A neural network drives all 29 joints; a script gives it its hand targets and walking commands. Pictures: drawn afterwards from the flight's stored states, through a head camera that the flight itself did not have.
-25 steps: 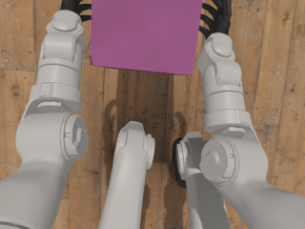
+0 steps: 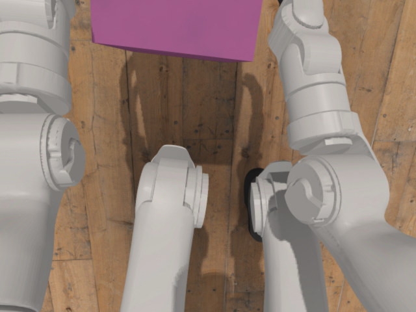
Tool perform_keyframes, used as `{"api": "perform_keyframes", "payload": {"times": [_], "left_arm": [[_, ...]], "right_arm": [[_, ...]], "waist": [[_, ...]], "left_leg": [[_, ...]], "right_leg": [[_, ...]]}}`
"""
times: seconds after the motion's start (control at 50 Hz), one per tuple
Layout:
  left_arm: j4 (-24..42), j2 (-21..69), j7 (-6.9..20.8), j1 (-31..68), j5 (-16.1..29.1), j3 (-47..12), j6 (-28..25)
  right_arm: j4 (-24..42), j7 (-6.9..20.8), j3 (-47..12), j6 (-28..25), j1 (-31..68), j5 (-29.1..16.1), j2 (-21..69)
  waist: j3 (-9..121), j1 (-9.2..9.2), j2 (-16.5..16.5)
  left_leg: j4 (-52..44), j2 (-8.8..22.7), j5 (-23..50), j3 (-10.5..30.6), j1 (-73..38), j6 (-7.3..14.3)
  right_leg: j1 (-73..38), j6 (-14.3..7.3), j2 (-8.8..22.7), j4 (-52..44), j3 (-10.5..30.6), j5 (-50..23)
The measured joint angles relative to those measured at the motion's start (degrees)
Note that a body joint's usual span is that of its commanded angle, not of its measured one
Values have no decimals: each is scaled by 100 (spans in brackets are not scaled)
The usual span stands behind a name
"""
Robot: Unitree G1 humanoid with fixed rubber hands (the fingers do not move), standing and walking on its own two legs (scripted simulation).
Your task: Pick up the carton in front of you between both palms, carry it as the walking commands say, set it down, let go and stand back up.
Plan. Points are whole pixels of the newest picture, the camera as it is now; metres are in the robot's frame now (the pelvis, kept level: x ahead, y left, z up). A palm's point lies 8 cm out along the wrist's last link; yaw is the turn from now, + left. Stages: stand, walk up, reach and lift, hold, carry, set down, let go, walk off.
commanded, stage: set down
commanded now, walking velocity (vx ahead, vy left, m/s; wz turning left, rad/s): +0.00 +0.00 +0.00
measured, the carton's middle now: out of the picture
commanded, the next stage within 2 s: none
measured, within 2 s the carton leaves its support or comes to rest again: rests again in 0.28 s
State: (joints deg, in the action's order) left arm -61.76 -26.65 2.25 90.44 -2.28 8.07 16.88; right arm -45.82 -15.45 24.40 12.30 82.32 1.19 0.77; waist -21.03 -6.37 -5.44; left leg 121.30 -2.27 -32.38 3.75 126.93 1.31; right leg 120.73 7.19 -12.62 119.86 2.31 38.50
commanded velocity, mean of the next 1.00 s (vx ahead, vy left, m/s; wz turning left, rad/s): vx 0.00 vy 0.00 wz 0.00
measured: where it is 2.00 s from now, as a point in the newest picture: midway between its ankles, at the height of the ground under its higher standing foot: (214, 209)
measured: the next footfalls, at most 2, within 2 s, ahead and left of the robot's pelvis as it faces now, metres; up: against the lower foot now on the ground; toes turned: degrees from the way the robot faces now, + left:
none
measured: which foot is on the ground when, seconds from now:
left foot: down 0.00-1.00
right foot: down 0.00-1.00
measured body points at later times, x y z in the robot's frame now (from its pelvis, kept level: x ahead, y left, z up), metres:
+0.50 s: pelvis -0.01 +0.00 -0.02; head +0.37 +0.09 +0.21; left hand +0.53 +0.31 -0.19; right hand +0.57 +0.00 -0.19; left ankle +0.10 +0.11 -0.37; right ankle +0.10 -0.13 -0.37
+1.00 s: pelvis +0.00 -0.01 -0.03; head +0.37 +0.08 +0.19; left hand +0.52 +0.31 -0.22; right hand +0.55 -0.01 -0.22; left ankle +0.10 +0.11 -0.37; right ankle +0.10 -0.13 -0.37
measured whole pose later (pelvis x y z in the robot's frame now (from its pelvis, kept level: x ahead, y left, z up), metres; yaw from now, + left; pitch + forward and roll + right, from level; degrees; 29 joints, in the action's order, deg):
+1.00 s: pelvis +0.00 -0.01 -0.03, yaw +1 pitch +31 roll -5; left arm -67.0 -29.4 11.0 91.9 -6.7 18.6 9.7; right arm -55.0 -6.8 24.2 9.9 86.6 6.8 -2.6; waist -30.0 -6.2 -4.6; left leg 127.6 0.2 -33.9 2.5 125.3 1.8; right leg 119.8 6.0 -10.5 127.0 0.5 39.6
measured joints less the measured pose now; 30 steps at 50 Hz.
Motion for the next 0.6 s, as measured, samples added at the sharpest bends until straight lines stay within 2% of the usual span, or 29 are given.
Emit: {"api": "perform_keyframes", "payload": {"times": [0.38,0.48,0.6], "left_arm": [[-194,-155,560,189,-421,547,-84],[-136,-112,585,205,-521,695,-137],[-23,-101,746,112,-516,859,-242]], "right_arm": [[-444,544,370,-78,496,510,-37],[-421,611,436,-139,537,588,-83],[-305,774,435,-268,429,559,-108]], "waist": [[-360,15,11],[-455,9,34],[-495,-10,50]], "left_leg": [[213,150,60,-119,-25,57],[277,205,-3,-167,-12,111],[356,236,-60,-199,-1,140]], "right_leg": [[46,-91,46,275,-27,-93],[62,-96,69,331,-22,-47],[77,-112,105,417,-32,4]]}}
